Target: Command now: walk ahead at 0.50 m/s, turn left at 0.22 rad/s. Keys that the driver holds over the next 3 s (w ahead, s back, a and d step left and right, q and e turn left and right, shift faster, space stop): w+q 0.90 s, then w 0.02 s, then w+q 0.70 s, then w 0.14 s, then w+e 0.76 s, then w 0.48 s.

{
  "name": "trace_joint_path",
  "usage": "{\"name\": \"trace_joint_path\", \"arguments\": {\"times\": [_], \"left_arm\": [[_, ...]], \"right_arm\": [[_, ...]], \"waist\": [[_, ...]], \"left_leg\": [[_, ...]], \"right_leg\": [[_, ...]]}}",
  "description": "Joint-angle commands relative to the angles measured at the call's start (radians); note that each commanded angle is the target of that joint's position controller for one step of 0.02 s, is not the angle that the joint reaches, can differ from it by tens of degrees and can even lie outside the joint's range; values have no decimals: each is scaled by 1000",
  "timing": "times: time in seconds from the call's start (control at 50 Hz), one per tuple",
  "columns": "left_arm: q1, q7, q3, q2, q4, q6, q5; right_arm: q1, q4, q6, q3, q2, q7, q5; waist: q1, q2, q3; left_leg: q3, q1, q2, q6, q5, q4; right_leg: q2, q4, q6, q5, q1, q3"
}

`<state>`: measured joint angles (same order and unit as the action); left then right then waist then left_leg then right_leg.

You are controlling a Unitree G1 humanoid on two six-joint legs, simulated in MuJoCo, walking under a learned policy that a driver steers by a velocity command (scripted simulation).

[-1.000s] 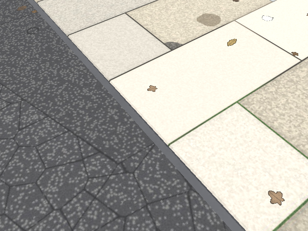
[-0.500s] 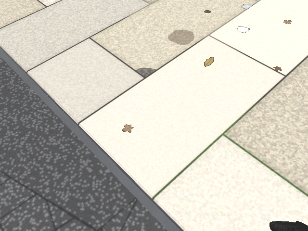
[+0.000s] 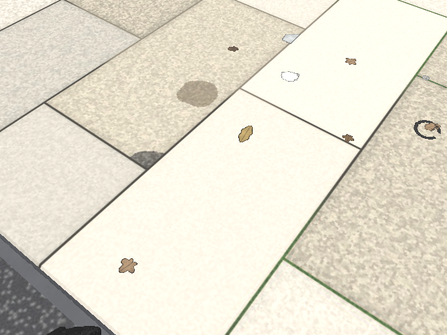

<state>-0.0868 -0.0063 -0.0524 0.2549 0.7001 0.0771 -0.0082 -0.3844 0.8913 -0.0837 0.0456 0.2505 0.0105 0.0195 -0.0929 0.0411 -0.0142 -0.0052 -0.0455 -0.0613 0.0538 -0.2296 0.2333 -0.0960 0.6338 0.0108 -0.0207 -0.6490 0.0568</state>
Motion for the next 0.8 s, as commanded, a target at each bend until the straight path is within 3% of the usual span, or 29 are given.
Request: {"name": "trace_joint_path", "arguments": {"times": [0.02,0.08,0.1,0.12,0.14,0.16,0.18,0.2,0.22,0.24,0.26,0.3,0.36,0.46,0.56,0.6,0.62,0.64,0.66,0.68,0.7,0.72,0.74,0.76,0.78,0.8], "left_arm": [[134,-17,-9,52,-102,30,-8],[105,-26,-24,94,-104,46,-10],[33,-22,-35,115,-85,50,-8],[-98,-13,-57,159,-49,52,1],[-279,0,-77,232,-30,51,20],[-331,-3,-89,291,-7,36,26],[-328,-3,-66,191,-13,31,19],[-272,0,-49,142,-14,30,10],[-212,0,-39,119,-13,30,12],[-164,-4,-33,95,-7,30,14],[-132,-6,-29,83,-1,34,20],[-106,-6,-36,89,14,45,18],[-112,1,-51,123,41,53,20],[-145,15,-64,168,71,37,14],[-204,16,-80,212,106,8,-12],[-192,19,-88,240,107,-6,-21],[-180,20,-90,252,105,-14,-26],[-169,23,-83,239,101,-21,-30],[-187,26,-64,196,84,-17,-4],[-260,17,-18,49,19,11,34],[-162,5,-26,131,10,49,-7],[-81,-2,-37,173,-15,65,-42],[-78,4,-32,162,-9,74,-26],[-83,12,-37,167,5,73,2],[-102,12,-44,176,11,61,12],[-111,9,-46,171,9,49,15]], "right_arm": [[-40,-34,5,39,174,-11,8],[-28,-34,20,49,196,-21,9],[-7,-39,23,50,201,-23,9],[1,-47,22,42,178,-22,3],[26,-85,18,20,117,-21,-18],[-115,-108,0,-9,17,-19,1],[-88,-90,-5,14,119,-18,23],[0,-111,-3,32,170,-19,30],[44,-117,2,33,159,-21,22],[68,-125,9,37,148,-20,10],[56,-126,22,40,129,-17,10],[54,-137,45,36,90,-13,14],[107,-171,61,36,80,-11,4],[254,-217,49,24,62,21,3],[372,-285,53,26,81,43,3],[343,-297,57,40,107,47,0],[264,-283,60,56,134,45,0],[106,-240,61,87,182,38,4],[-67,-198,70,126,276,17,8],[-22,-213,59,135,391,13,12],[-53,-245,41,110,311,21,3],[-24,-231,27,92,249,25,-4],[31,-237,21,81,216,24,1],[107,-251,22,70,181,21,-2],[151,-271,22,60,155,16,-14],[165,-279,21,59,156,13,-19]], "waist": [[1,-113,-38],[47,-143,-21],[95,-147,14],[155,-131,106],[231,-33,267],[168,261,406],[196,190,366],[197,122,219],[169,57,144],[142,49,84],[111,68,53],[85,66,23],[80,27,-6],[129,4,-37],[159,10,-74],[124,35,-37],[72,42,18],[-14,21,99],[-79,-86,195],[53,-342,263],[-26,-212,374],[-30,-160,237],[10,-101,163],[54,-73,110],[90,-86,92],[106,-94,87]], "left_leg": [[178,-25,258,146,286,-25],[236,19,290,120,309,54],[226,3,272,103,394,124],[191,-55,215,74,447,274],[139,-244,141,32,238,572],[67,-604,17,-21,-327,892],[151,-708,68,-25,-355,1028],[138,-752,105,-24,-264,1055],[117,-719,143,-30,-184,1034],[113,-689,167,-34,-135,993],[116,-638,190,-37,-101,966],[105,-602,204,-46,-68,935],[113,-651,212,-62,34,841],[47,-620,192,-50,249,569],[-17,-632,165,-3,142,439],[-71,-544,112,35,38,421],[-107,-425,65,60,11,403],[-128,-200,7,94,67,341],[61,112,100,153,95,319],[645,385,342,334,-73,195],[840,427,402,362,-183,57],[697,351,380,313,-110,49],[572,213,335,276,-23,60],[473,71,295,247,84,57],[415,-25,267,236,169,35],[396,-77,256,240,219,16]], "right_leg": [[54,-94,2,-30,52,-31],[71,-163,-25,60,149,-19],[85,-199,-45,66,266,-36],[68,-197,-78,51,476,-31],[-117,-148,-147,32,774,142],[-348,-225,-290,194,1074,556],[-330,-291,-283,351,1024,629],[-295,-312,-241,340,899,469],[-251,-342,-219,265,767,355],[-217,-380,-210,205,659,272],[-191,-418,-201,170,579,198],[-182,-473,-209,105,501,109],[-189,-507,-219,21,498,5],[-163,-507,-184,-12,541,-159],[-210,-445,-152,-57,686,-212],[-213,-330,-130,-330,723,-244],[-198,-200,-114,-498,718,-269],[-157,11,-82,-554,649,-306],[-113,327,-27,-276,401,-314],[95,662,35,604,-42,-202],[102,763,17,631,-146,22],[59,750,-7,532,-229,20],[15,666,-23,443,-191,20],[-16,578,-18,388,-112,21],[-35,530,-15,350,-36,29],[-33,495,-6,331,5,25]]}}
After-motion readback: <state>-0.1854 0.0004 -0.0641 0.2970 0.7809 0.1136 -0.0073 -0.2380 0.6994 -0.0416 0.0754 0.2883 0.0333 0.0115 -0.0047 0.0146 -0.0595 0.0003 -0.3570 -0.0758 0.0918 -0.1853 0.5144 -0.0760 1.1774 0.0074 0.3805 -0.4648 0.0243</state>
